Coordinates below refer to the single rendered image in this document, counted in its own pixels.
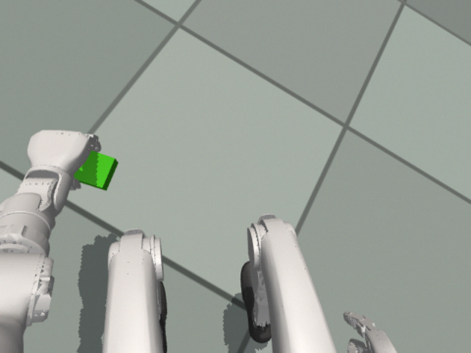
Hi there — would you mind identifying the right robot foot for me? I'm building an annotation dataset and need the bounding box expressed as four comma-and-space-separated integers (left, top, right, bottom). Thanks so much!
241, 261, 272, 343

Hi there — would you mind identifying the left robot hand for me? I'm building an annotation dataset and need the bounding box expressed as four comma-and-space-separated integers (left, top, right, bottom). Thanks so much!
27, 130, 101, 190

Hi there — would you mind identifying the small box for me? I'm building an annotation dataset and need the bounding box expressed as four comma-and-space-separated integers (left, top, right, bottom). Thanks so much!
74, 151, 118, 190

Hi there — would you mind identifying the right robot hand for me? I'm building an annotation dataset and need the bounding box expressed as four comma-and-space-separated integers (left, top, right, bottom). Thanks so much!
343, 312, 397, 353

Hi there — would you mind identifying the left robot arm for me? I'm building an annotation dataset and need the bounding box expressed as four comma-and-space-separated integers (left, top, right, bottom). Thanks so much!
0, 165, 72, 353

